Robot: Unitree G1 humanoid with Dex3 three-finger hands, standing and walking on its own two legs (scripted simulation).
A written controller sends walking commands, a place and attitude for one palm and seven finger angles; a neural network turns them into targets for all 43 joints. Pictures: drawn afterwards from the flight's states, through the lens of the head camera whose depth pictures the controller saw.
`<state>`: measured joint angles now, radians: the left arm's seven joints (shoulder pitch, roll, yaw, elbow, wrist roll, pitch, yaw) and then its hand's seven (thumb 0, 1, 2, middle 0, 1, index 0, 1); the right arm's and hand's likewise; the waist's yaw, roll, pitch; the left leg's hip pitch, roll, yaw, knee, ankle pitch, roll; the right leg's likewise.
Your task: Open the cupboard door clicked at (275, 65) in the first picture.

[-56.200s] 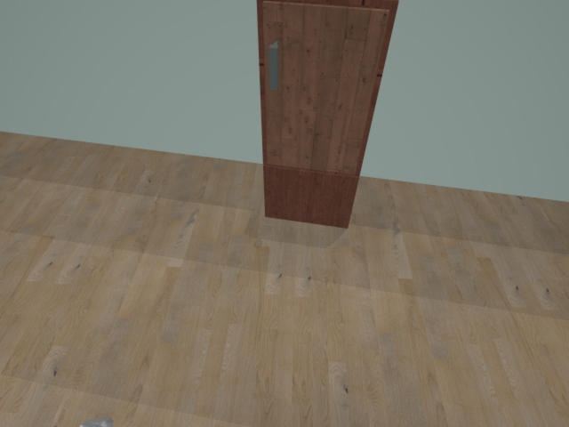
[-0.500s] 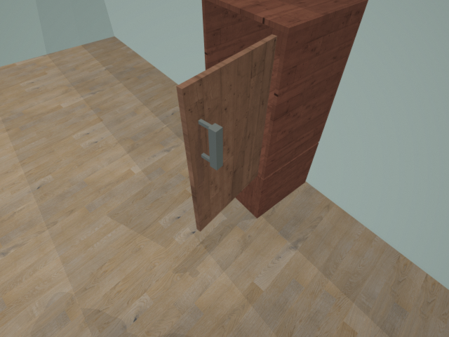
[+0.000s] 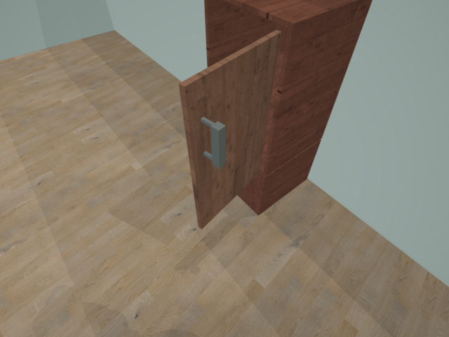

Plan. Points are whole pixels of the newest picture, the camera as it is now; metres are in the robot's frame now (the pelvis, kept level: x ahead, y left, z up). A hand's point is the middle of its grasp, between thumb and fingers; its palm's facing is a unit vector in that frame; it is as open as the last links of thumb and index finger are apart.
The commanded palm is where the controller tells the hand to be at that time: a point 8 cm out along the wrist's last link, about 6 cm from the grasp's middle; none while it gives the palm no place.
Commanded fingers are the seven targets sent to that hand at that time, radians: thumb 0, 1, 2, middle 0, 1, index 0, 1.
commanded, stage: look to check the result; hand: left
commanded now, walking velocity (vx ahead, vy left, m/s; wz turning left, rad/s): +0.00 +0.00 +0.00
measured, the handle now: (212, 142) +0.56 +0.07 +0.00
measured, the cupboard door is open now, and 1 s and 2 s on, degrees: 100 100 100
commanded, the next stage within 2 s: stand and wait in 0.32 s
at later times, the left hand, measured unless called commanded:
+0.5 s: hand out of the picture +0.01 +0.16 -0.17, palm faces +0.04 -0.98 -0.18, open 7.4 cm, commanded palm none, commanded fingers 0.00 0.90 0.90 -0.20 -0.30 -0.20 -0.30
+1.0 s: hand out of the picture +0.03 +0.16 -0.17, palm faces +0.04 -0.98 -0.19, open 7.4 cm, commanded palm none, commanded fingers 0.00 0.90 0.90 -0.20 -0.30 -0.20 -0.30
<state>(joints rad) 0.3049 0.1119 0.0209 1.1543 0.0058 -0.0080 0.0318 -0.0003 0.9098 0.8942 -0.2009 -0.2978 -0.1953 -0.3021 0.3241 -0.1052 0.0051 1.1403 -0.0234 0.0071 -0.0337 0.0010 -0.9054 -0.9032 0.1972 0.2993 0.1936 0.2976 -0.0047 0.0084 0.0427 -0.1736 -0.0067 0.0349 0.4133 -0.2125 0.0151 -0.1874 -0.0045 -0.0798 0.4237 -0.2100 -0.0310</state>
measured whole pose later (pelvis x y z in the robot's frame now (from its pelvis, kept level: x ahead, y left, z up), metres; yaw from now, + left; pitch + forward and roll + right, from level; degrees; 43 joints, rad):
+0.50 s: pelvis +0.02 +0.00 +0.00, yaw +0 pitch -1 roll +0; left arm 0.27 0.13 0.02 1.15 0.00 -0.02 0.03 0.00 0.91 0.89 -0.20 -0.30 -0.20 -0.30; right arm 0.29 -0.13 0.01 1.15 -0.02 0.00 -0.03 0.00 -0.90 -0.90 0.20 0.30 0.19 0.30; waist -0.01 0.01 0.05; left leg -0.14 0.00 0.03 0.39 -0.22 0.01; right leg -0.16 0.00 -0.08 0.40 -0.22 -0.03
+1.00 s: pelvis +0.03 -0.01 +0.00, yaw +0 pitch -1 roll +0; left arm 0.26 0.14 0.01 1.15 0.00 -0.02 0.03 0.00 0.91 0.89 -0.20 -0.30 -0.20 -0.30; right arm 0.26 -0.14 0.01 1.16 -0.02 0.00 -0.04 0.00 -0.90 -0.90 0.20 0.30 0.19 0.30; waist 0.00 0.01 0.05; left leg -0.11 0.01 0.03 0.36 -0.23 -0.01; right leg -0.12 0.01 -0.09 0.38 -0.23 -0.05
